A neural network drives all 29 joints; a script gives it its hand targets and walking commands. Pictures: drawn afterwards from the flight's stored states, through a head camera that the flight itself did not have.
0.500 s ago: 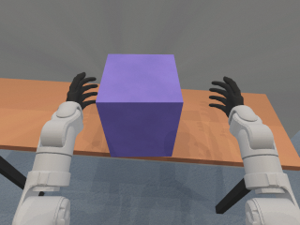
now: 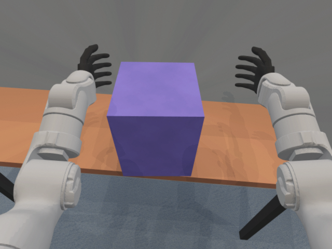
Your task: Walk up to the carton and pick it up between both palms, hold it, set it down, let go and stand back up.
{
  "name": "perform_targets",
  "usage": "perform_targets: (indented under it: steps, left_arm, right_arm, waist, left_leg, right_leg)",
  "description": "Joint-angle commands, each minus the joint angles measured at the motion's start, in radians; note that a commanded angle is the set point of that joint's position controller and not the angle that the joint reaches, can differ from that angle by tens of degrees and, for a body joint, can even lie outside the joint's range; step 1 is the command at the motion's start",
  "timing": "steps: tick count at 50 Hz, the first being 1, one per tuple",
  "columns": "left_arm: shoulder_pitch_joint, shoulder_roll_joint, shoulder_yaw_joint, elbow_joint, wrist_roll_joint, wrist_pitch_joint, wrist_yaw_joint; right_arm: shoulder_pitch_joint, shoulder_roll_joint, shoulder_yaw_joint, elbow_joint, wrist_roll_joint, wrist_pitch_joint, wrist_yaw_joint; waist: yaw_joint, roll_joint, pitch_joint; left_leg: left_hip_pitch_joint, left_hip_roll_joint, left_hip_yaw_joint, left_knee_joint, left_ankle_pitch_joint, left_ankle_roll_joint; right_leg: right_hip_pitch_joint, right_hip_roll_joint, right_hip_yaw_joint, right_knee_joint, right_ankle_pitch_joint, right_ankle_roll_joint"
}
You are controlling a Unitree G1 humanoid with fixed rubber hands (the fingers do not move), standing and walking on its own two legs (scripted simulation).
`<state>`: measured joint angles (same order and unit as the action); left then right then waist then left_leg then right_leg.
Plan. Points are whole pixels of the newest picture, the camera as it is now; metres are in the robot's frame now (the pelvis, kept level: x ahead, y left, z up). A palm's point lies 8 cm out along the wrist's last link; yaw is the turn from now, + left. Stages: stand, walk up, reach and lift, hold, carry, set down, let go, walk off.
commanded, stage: reach and lift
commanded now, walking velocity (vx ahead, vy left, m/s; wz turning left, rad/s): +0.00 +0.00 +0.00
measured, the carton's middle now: (157, 121) +0.45 +0.07 +0.06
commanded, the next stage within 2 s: none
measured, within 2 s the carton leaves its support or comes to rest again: neither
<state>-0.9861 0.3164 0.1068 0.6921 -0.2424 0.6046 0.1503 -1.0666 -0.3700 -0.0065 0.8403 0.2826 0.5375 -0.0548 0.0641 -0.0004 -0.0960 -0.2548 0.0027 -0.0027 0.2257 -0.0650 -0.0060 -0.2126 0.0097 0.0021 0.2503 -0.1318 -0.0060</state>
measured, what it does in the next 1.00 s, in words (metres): stands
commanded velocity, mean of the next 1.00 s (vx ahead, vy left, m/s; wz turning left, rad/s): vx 0.00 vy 0.00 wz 0.00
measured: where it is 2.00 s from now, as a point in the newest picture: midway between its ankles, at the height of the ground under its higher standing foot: outside the picture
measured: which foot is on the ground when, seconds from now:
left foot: down 0.00-1.00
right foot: down 0.00-1.00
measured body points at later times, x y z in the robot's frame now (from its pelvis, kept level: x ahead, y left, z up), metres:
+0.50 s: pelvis +0.00 +0.00 +0.00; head +0.03 +0.00 +0.45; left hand +0.45 +0.24 +0.20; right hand +0.49 -0.16 +0.21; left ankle +0.03 +0.12 -0.75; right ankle -0.01 -0.11 -0.75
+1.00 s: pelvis +0.02 +0.00 +0.00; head +0.07 +0.00 +0.45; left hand +0.46 +0.23 +0.12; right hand +0.50 -0.14 +0.12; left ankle +0.02 +0.12 -0.75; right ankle -0.01 -0.11 -0.75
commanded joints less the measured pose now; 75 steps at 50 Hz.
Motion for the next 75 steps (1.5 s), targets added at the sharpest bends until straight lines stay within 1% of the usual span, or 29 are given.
perform_targets:
  steps: [1,4,7,11,13,16,19,21,22,25,26,29,30,33,36,37,41,43,49,51,54,57,59,64,67,70,72,74,75]
  left_arm:
    - [-0.430,0.151,0.012,-0.073,-0.013,-0.042,-0.013]
    - [-0.462,0.172,0.010,-0.068,-0.013,-0.057,-0.019]
    - [-0.468,0.182,-0.001,-0.030,-0.021,-0.060,-0.027]
    - [-0.505,0.191,0.008,-0.026,-0.022,-0.077,-0.034]
    - [-0.518,0.182,-0.008,0.001,-0.023,-0.080,-0.041]
    - [-0.524,0.190,-0.006,0.030,-0.018,-0.092,-0.044]
    - [-0.512,0.191,0.001,0.048,-0.017,-0.112,-0.042]
    - [-0.502,0.183,-0.003,0.077,-0.011,-0.124,-0.044]
    - [-0.491,0.175,-0.004,0.087,-0.012,-0.129,-0.044]
    - [-0.478,0.176,0.002,0.085,-0.003,-0.156,-0.047]
    - [-0.475,0.172,0.002,0.078,0.004,-0.166,-0.049]
    - [-0.458,0.153,-0.007,0.068,0.007,-0.197,-0.049]
    - [-0.454,0.145,-0.010,0.069,0.001,-0.206,-0.051]
    - [-0.438,0.131,-0.004,0.091,0.007,-0.231,-0.052]
    - [-0.452,0.129,0.016,0.076,0.037,-0.265,-0.049]
    - [-0.444,0.119,0.016,0.071,0.045,-0.277,-0.047]
    - [-0.406,0.085,0.029,0.078,0.073,-0.325,-0.044]
    - [-0.371,0.064,0.032,0.100,0.082,-0.343,-0.048]
    - [-0.300,0.037,0.054,0.084,0.124,-0.409,-0.052]
    - [-0.276,0.025,0.059,0.059,0.129,-0.432,-0.053]
    - [-0.278,0.027,0.077,0.033,0.150,-0.468,-0.052]
    - [-0.261,0.000,0.066,0.046,0.146,-0.489,-0.056]
    - [-0.240,-0.019,0.063,0.066,0.155,-0.495,-0.057]
    - [-0.248,-0.034,0.067,0.081,0.171,-0.511,-0.054]
    - [-0.255,-0.044,0.074,0.086,0.168,-0.523,-0.053]
    - [-0.283,-0.046,0.075,0.102,0.175,-0.529,-0.054]
    - [-0.279,-0.067,0.073,0.117,0.179,-0.525,-0.056]
    - [-0.292,-0.075,0.079,0.131,0.195,-0.521,-0.056]
    - [-0.294,-0.076,0.088,0.136,0.207,-0.520,-0.055]
  right_arm:
    - [-0.449,-0.150,-0.021,-0.096,0.007,-0.032,-0.004]
    - [-0.472,-0.160,-0.014,-0.070,0.019,-0.035,-0.007]
    - [-0.498,-0.160,0.004,-0.060,0.020,-0.034,-0.007]
    - [-0.523,-0.141,0.004,-0.059,0.026,-0.038,-0.013]
    - [-0.533,-0.134,0.001,-0.037,0.025,-0.039,-0.013]
    - [-0.533,-0.140,-0.002,0.005,0.014,-0.048,-0.011]
    - [-0.539,-0.141,-0.007,0.007,0.012,-0.068,-0.012]
    - [-0.522,-0.133,-0.003,0.041,0.008,-0.080,-0.012]
    - [-0.521,-0.130,0.000,0.036,0.004,-0.085,-0.011]
    - [-0.497,-0.115,-0.005,0.050,-0.008,-0.107,-0.015]
    - [-0.500,-0.110,-0.009,0.041,-0.007,-0.117,-0.016]
    - [-0.468,-0.089,-0.002,0.061,-0.007,-0.142,-0.016]
    - [-0.467,-0.078,0.007,0.047,-0.009,-0.151,-0.015]
    - [-0.463,-0.069,0.001,0.034,-0.022,-0.181,-0.024]
    - [-0.464,-0.062,-0.027,0.043,-0.044,-0.212,-0.029]
    - [-0.451,-0.058,-0.035,0.040,-0.054,-0.224,-0.030]
    - [-0.418,-0.045,-0.049,0.040,-0.081,-0.279,-0.038]
    - [-0.386,-0.020,-0.050,0.061,-0.095,-0.296,-0.034]
    - [-0.327,0.001,-0.067,0.060,-0.132,-0.362,-0.027]
    - [-0.299,0.009,-0.080,0.038,-0.144,-0.388,-0.025]
    - [-0.306,0.009,-0.094,0.014,-0.158,-0.424,-0.027]
    - [-0.295,0.028,-0.087,0.020,-0.161,-0.448,-0.026]
    - [-0.265,0.045,-0.090,0.063,-0.170,-0.455,-0.023]
    - [-0.280,0.073,-0.094,0.071,-0.185,-0.469,-0.026]
    - [-0.281,0.092,-0.085,0.073,-0.177,-0.479,-0.032]
    - [-0.304,0.098,-0.094,0.069,-0.189,-0.483,-0.044]
    - [-0.286,0.123,-0.094,0.088,-0.203,-0.474,-0.051]
    - [-0.293,0.129,-0.120,0.107,-0.217,-0.467,-0.056]
    - [-0.287,0.137,-0.121,0.118,-0.225,-0.463,-0.057]
  waist:
    - [-0.002,-0.018,-0.462]
    - [-0.001,0.013,-0.497]
    - [0.001,-0.010,-0.509]
    - [0.004,-0.010,-0.532]
    - [0.002,0.013,-0.522]
    - [0.006,0.016,-0.501]
    - [0.011,0.005,-0.518]
    - [0.011,0.014,-0.507]
    - [0.012,0.000,-0.509]
    - [0.009,-0.010,-0.502]
    - [0.012,0.010,-0.505]
    - [0.013,0.015,-0.495]
    - [0.010,-0.009,-0.508]
    - [0.016,-0.010,-0.508]
    - [0.019,0.004,-0.513]
    - [0.013,0.006,-0.522]
    - [0.020,0.013,-0.569]
    - [0.016,-0.008,-0.545]
    - [0.022,-0.013,-0.593]
    - [0.020,0.000,-0.619]
    - [0.023,-0.007,-0.661]
    - [0.020,-0.003,-0.657]
    - [0.024,0.005,-0.632]
    - [0.023,-0.009,-0.605]
    - [0.026,-0.017,-0.603]
    - [0.018,-0.011,-0.596]
    - [0.011,-0.025,-0.588]
    - [0.006,-0.008,-0.560]
    - [0.011,-0.012,-0.555]
  left_leg:
    - [0.313,-0.038,-0.007,0.036,0.334,-0.050]
    - [0.329,-0.038,-0.004,0.028,0.385,-0.052]
    - [0.326,-0.034,-0.007,0.017,0.394,-0.052]
    - [0.319,-0.035,-0.002,0.012,0.386,-0.053]
    - [0.314,-0.032,-0.003,0.004,0.342,-0.051]
    - [0.289,-0.027,-0.003,0.005,0.316,-0.056]
    - [0.299,-0.028,-0.002,0.001,0.341,-0.056]
    - [0.287,-0.025,-0.002,-0.008,0.318,-0.051]
    - [0.290,-0.023,-0.006,-0.009,0.331,-0.052]
    - [0.283,-0.022,-0.009,-0.008,0.323,-0.049]
    - [0.290,-0.024,-0.004,-0.009,0.313,-0.047]
    - [0.280,-0.023,-0.005,-0.007,0.306,-0.043]
    - [0.283,-0.023,-0.008,-0.014,0.299,-0.040]
    - [0.252,-0.020,-0.009,-0.016,0.263,-0.035]
    - [0.243,-0.022,-0.007,-0.017,0.251,-0.033]
    - [0.251,-0.021,-0.008,-0.008,0.264,-0.036]
    - [0.265,-0.023,-0.003,-0.009,0.296,-0.035]
    - [0.268,-0.027,0.001,-0.006,0.305,-0.034]
    - [0.307,-0.025,0.000,-0.011,0.423,-0.036]
    - [0.327,-0.024,-0.002,-0.004,0.480,-0.036]
    - [0.353,-0.030,0.005,0.013,0.551,-0.040]
    - [0.353,-0.032,0.004,0.022,0.562,-0.042]
    - [0.347,-0.034,0.006,0.011,0.546,-0.048]
    - [0.330,-0.029,0.004,0.011,0.539,-0.043]
    - [0.306,-0.036,0.012,0.003,0.494,-0.035]
    - [0.293,-0.040,0.015,0.000,0.470,-0.033]
    - [0.288,-0.039,0.012,-0.013,0.439,-0.030]
    - [0.289,-0.039,0.014,-0.018,0.428,-0.029]
    - [0.284,-0.039,0.013,-0.021,0.425,-0.031]
  right_leg:
    - [0.084,0.034,-0.003,-0.014,0.318,0.049]
    - [0.113,0.033,-0.001,-0.024,0.361,0.051]
    - [0.124,0.034,0.000,-0.034,0.364,0.055]
    - [0.133,0.032,0.003,-0.038,0.355,0.060]
    - [0.116,0.029,0.007,-0.045,0.312,0.059]
    - [0.095,0.030,0.008,-0.056,0.272,0.054]
    - [0.102,0.032,0.006,-0.055,0.286,0.059]
    - [0.104,0.029,0.010,-0.060,0.272,0.062]
    - [0.101,0.030,0.006,-0.062,0.279,0.063]
    - [0.091,0.027,0.011,-0.069,0.271,0.063]
    - [0.088,0.026,0.014,-0.070,0.258,0.062]
    - [0.076,0.026,0.012,-0.072,0.245,0.060]
    - [0.078,0.025,0.011,-0.071,0.245,0.061]
    - [0.085,0.018,0.017,-0.067,0.230,0.057]
    - [0.060,0.020,0.014,-0.064,0.208,0.055]
    - [0.052,0.022,0.015,-0.066,0.210,0.049]
    - [0.052,0.021,0.016,-0.069,0.230,0.047]
    - [0.046,0.024,0.011,-0.068,0.245,0.051]
    - [0.071,0.030,0.012,-0.068,0.335,0.054]
    - [0.080,0.030,0.014,-0.062,0.377,0.051]
    - [0.083,0.037,0.010,-0.057,0.432,0.053]
    - [0.083,0.041,0.010,-0.046,0.450,0.049]
    - [0.085,0.039,0.008,-0.060,0.425,0.046]
    - [0.069,0.038,0.005,-0.061,0.432,0.054]
    - [0.094,0.034,0.008,-0.053,0.432,0.055]
    - [0.098,0.034,0.008,-0.054,0.424,0.053]
    - [0.101,0.035,0.001,-0.061,0.401,0.056]
    - [0.087,0.033,0.004,-0.069,0.381,0.053]
    - [0.085,0.036,0.000,-0.074,0.371,0.053]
